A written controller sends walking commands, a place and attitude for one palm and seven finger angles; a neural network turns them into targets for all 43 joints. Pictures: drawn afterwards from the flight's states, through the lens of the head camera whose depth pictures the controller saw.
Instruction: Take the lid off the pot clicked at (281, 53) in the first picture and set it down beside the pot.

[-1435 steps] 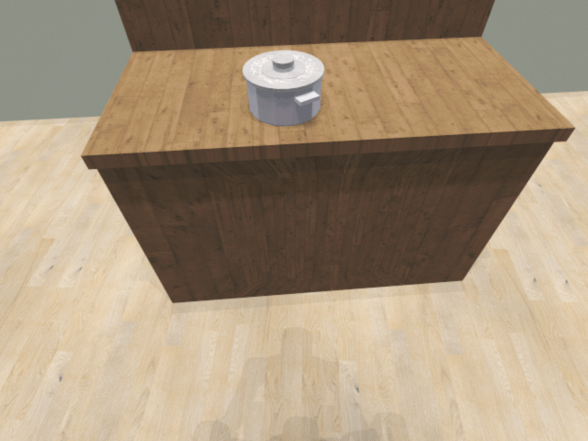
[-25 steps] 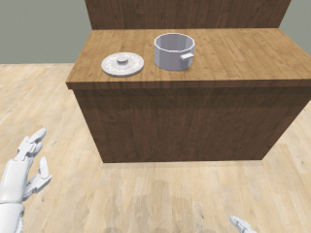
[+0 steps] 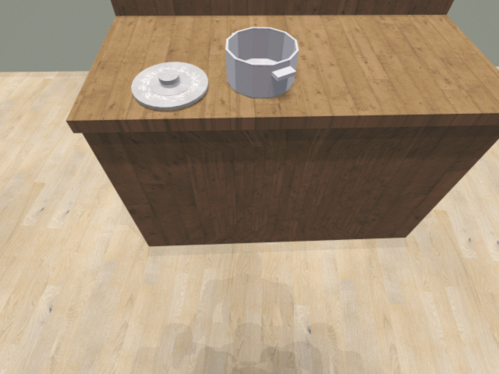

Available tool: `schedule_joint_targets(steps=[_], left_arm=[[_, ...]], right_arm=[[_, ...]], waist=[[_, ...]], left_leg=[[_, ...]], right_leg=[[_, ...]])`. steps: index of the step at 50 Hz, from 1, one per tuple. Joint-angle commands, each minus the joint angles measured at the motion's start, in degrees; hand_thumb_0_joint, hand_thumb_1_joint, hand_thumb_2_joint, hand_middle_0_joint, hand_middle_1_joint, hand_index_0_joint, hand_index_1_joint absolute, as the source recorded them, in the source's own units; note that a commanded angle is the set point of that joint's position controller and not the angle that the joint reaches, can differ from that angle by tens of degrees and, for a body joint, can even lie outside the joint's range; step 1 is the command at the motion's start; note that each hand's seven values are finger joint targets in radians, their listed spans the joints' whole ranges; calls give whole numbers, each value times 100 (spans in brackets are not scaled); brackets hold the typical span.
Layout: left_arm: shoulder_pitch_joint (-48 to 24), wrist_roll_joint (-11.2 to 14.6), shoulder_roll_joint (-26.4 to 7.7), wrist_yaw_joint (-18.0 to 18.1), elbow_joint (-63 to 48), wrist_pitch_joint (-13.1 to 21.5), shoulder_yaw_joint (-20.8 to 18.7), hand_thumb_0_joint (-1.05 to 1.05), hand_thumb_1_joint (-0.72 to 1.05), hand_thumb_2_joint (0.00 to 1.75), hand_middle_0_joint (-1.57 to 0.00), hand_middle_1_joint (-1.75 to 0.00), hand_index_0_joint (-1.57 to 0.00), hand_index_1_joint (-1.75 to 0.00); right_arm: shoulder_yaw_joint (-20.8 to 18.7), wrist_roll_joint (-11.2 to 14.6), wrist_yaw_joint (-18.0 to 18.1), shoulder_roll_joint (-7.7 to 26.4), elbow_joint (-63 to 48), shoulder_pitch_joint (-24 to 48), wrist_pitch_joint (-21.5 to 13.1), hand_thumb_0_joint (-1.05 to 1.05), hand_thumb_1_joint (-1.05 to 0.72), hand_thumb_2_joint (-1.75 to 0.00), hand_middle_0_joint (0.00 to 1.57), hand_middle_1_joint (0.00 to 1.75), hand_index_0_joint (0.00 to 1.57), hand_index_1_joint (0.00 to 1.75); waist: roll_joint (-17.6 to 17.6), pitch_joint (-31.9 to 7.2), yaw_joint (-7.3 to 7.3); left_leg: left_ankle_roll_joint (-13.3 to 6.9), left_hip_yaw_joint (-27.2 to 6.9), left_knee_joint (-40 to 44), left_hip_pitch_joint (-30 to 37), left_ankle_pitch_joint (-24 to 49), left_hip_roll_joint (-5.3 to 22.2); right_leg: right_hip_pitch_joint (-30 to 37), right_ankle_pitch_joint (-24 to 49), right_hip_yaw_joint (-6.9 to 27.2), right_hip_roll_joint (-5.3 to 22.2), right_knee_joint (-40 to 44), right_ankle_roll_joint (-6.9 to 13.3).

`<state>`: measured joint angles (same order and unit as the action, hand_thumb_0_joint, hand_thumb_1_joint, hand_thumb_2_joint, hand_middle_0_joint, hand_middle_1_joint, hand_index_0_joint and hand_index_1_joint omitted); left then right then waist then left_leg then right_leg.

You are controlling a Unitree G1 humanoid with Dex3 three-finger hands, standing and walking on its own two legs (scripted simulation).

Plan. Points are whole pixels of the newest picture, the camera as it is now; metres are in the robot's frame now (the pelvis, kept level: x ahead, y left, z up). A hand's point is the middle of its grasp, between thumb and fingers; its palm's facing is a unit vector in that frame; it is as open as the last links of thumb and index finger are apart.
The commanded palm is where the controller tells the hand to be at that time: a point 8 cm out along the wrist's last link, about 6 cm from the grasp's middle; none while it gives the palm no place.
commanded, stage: stop stepping back and stand still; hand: left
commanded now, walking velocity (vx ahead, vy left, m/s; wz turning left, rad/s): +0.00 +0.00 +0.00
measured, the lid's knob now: (168, 77) +0.76 +0.24 +0.02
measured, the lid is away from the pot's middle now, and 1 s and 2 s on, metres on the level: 0.24 0.24 0.24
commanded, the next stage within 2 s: let the arm hang, fingers relaxed in 0.12 s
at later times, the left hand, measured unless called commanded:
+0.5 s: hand out of the picture +0.06 +0.17 -0.17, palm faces +0.02 -0.98 -0.21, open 7.3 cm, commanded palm none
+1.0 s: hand out of the picture +0.00 +0.17 -0.17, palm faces +0.02 -0.98 -0.20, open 7.3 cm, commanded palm none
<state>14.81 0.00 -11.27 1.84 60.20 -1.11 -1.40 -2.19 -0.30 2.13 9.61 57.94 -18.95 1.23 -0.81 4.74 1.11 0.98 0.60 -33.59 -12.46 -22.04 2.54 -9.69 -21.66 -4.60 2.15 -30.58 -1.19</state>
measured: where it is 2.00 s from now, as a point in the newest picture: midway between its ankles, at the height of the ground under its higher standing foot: outside the picture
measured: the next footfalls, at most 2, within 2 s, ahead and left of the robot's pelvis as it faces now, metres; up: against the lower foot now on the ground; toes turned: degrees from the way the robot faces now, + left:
none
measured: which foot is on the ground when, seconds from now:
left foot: down 0.00-1.00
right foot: down 0.00-1.00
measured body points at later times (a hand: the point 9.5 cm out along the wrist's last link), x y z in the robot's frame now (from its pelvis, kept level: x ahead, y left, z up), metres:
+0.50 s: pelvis +0.00 +0.00 +0.01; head +0.02 -0.01 +0.46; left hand +0.06 +0.23 -0.15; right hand -0.02 -0.23 -0.15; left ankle -0.05 +0.13 -0.73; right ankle -0.06 -0.13 -0.73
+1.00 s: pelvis -0.01 +0.00 +0.01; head +0.02 +0.00 +0.46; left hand +0.00 +0.23 -0.15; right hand -0.03 -0.21 -0.15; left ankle -0.05 +0.13 -0.73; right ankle -0.06 -0.13 -0.73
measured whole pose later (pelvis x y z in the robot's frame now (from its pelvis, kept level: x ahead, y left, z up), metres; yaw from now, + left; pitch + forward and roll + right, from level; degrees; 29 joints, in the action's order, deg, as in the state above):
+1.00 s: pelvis -0.01 +0.00 +0.01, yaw -1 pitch -1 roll +0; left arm 14.4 -0.1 -8.1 2.5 63.7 -0.4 -1.6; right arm -2.0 -0.2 2.4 7.2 62.4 -17.3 0.5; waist -0.8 3.8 0.7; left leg 0.8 2.1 -27.1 -8.3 -18.1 2.4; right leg -6.5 -17.8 -3.4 2.1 -25.0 -1.3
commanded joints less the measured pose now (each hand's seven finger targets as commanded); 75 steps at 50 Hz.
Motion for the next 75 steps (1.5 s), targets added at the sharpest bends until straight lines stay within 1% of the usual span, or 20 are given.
schedule_joint_targets(steps=[1,4,6,10,14,20,24,25,29,30,43,45,50,53,55,59,60,69,70,75], left_arm=[[113,-14,-471,50,-223,117,-70,0,90,90,-20,-30,-20,-30],[53,-20,-421,73,-168,124,-82,0,90,90,-20,-30,-20,-30],[-4,-24,-399,73,-164,108,-90,0,90,90,-20,-30,-20,-30],[-71,-39,-365,79,-148,104,-114,0,90,90,-20,-30,-20,-30],[-75,-27,-359,79,-150,140,-150,0,90,90,-20,-30,-20,-30],[-130,-36,-335,73,-157,123,-149,0,90,90,-20,-30,-20,-30],[-81,-24,-341,69,-133,137,-153,0,90,90,-20,-30,-20,-30],[-98,-35,-342,74,-140,125,-147,0,90,90,-20,-30,-20,-30],[-8,-22,-339,65,-89,142,-139,0,90,90,-20,-30,-20,-30],[-43,-35,-344,71,-93,131,-127,0,90,90,-20,-30,-20,-30],[167,-23,-246,72,87,154,-99,0,90,90,-20,-30,-20,-30],[154,-35,-236,80,84,143,-97,0,90,90,-20,-30,-20,-30],[197,-38,-216,75,140,144,-90,0,90,90,-20,-30,-20,-30],[224,-26,-206,72,154,160,-98,0,90,90,-20,-30,-20,-30],[222,-33,-191,81,159,151,-93,0,90,90,-20,-30,-20,-30],[240,-24,-193,76,164,157,-102,0,90,90,-20,-30,-20,-30],[211,-36,-204,80,154,150,-104,0,90,90,-20,-30,-20,-30],[245,-19,-191,81,156,172,-117,0,90,90,-20,-30,-20,-30],[224,-33,-189,87,145,164,-110,0,90,90,-20,-30,-20,-30],[237,-34,-186,86,141,160,-114,0,90,90,-20,-30,-20,-30]], right_arm=[[-127,0,44,515,-76,-427,-64,0,-90,-90,20,30,20,30],[-130,-8,41,455,13,-383,-62,0,-90,-90,20,30,20,30],[-131,-15,36,397,70,-344,-57,0,-90,-90,20,30,20,30],[-134,-18,33,315,158,-287,-56,0,-90,-90,20,30,20,30],[-133,-25,41,328,188,-300,-88,0,-90,-90,20,30,20,30],[-142,-22,56,308,200,-311,-86,0,-90,-90,20,30,20,30],[-133,-19,65,358,206,-318,-97,0,-90,-90,20,30,20,30],[-132,-10,63,320,209,-323,-87,0,-90,-90,20,30,20,30],[-120,-13,59,349,215,-290,-97,0,-90,-90,20,30,20,30],[-125,-2,55,317,206,-310,-84,0,-90,-90,20,30,20,30],[-92,0,64,320,311,-350,-116,0,-90,-90,20,30,20,30],[-97,11,68,287,327,-368,-108,0,-90,-90,20,30,20,30],[-94,12,60,267,334,-343,-108,0,-90,-90,20,30,20,30],[-88,2,65,271,351,-361,-126,0,-90,-90,20,30,20,30],[-93,12,66,233,357,-357,-117,0,-90,-90,20,30,20,30],[-85,1,66,251,362,-374,-129,0,-90,-90,20,30,20,30],[-90,15,61,227,366,-368,-120,0,-90,-90,20,30,20,30],[-86,5,63,224,394,-374,-135,0,-90,-90,20,30,20,30],[-91,13,61,201,393,-380,-124,0,-90,-90,20,30,20,30],[-93,8,58,191,403,-364,-119,0,-90,-90,20,30,20,30]], waist=[[103,-572,31],[257,-438,30],[139,-261,23],[215,-81,8],[160,-361,3],[-79,-189,18],[7,-311,12],[-16,-159,20],[34,-256,-3],[57,-99,22],[-31,-243,11],[-37,-46,23],[44,-22,10],[0,-204,6],[22,-50,8],[-4,-173,-8],[54,-29,-1],[69,-202,-8],[82,-58,4],[20,-30,3]], left_leg=[[-331,-124,365,363,3121,373],[-309,-86,482,306,2866,332],[-325,-96,585,288,2691,342],[-311,-88,675,238,2459,309],[-294,-51,665,331,2677,304],[-297,-70,771,408,2642,347],[-283,-42,757,463,2784,354],[-284,-64,800,419,2661,348],[-284,-61,813,445,2571,346],[-284,-78,856,394,2421,339],[-314,-100,936,540,2515,380],[-312,-115,968,476,2451,379],[-315,-129,1010,443,2239,367],[-316,-114,973,509,2407,368],[-317,-128,1009,457,2302,373],[-315,-125,1013,451,2352,370],[-310,-137,1026,377,2212,360],[-302,-106,980,453,2395,355],[-298,-132,1005,391,2288,346],[-287,-111,1014,379,2199,341]], right_leg=[[354,2673,206,318,350,307],[396,2696,224,339,432,295],[267,2450,234,319,469,290],[221,2290,276,314,578,281],[456,2634,308,358,587,288],[251,2359,308,304,650,277],[352,2532,289,326,674,260],[254,2380,296,308,698,263],[314,2360,331,334,779,254],[206,2201,315,314,795,256],[203,2100,323,299,843,221],[96,1974,311,278,854,219],[62,1836,338,282,898,208],[163,2003,342,294,869,211],[57,1879,336,283,887,208],[160,1945,343,293,865,206],[88,1835,342,284,893,211],[189,2104,345,322,868,216],[102,1991,354,309,885,219],[73,1928,360,312,901,222]])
